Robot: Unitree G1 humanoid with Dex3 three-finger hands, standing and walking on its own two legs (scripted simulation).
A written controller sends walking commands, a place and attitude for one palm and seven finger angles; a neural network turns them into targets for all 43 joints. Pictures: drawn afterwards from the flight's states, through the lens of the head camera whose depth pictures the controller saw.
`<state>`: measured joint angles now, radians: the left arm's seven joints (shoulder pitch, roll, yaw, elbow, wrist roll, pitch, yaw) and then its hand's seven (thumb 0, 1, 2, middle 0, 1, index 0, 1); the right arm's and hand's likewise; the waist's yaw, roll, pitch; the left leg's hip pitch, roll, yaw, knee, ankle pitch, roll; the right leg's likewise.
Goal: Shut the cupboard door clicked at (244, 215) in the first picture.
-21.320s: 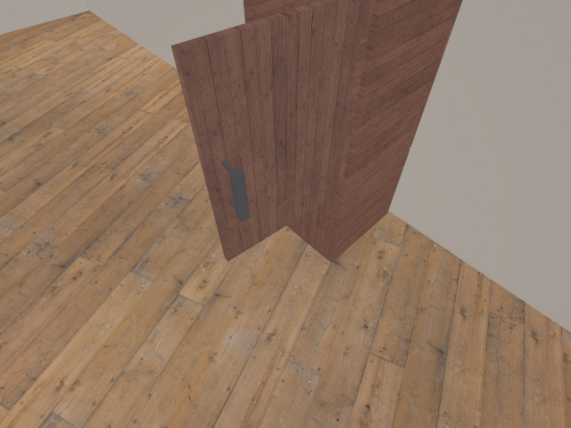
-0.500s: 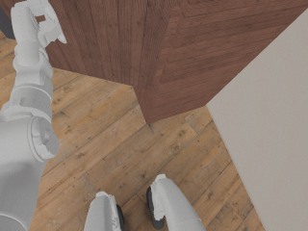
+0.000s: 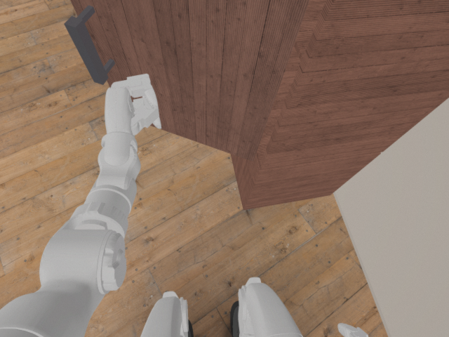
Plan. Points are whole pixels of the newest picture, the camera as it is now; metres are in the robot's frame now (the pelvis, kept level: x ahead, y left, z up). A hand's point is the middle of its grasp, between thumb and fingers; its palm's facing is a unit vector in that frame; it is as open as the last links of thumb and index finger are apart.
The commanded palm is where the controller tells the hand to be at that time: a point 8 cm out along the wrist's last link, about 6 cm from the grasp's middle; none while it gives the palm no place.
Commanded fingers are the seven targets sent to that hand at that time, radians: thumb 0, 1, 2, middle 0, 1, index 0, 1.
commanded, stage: draw the hand back to the body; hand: left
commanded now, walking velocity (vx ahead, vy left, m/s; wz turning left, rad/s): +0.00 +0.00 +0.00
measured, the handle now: (94, 47) +0.67 +0.20 +0.04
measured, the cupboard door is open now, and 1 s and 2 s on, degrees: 59 59 59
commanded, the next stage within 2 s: step back with the hand held close in 1.62 s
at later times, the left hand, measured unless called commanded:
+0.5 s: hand (91, 134) +0.40 +0.15 +0.13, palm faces +0.01 -1.00 -0.05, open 3.1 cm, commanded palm +0.36 +0.20 +0.14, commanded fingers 0.00 0.90 0.90 -1.19 -1.38 -1.19 -1.38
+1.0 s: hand out of the picture +0.28 +0.24 +0.21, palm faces +0.31 -0.90 -0.31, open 4.3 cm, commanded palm +0.24 +0.29 +0.24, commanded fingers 0.00 0.90 0.90 -0.50 -0.63 -0.50 -0.63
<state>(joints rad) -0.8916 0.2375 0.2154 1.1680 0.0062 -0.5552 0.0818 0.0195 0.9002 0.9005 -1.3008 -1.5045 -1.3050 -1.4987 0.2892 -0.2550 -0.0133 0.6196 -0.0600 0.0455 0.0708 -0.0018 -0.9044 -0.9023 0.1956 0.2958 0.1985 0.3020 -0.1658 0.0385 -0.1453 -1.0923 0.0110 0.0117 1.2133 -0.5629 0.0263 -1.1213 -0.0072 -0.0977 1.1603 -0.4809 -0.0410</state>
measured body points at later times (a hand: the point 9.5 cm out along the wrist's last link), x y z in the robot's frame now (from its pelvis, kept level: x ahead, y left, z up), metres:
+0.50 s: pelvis +0.01 -0.01 +0.06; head +0.08 -0.01 +0.51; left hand +0.39 +0.20 +0.13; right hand +0.08 -0.27 -0.06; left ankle +0.00 +0.10 -0.63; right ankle +0.03 -0.10 -0.63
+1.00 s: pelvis +0.04 +0.02 +0.11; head +0.03 -0.01 +0.56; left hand +0.26 +0.29 +0.23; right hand +0.25 -0.18 +0.03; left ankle +0.00 +0.10 -0.63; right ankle +0.03 -0.10 -0.63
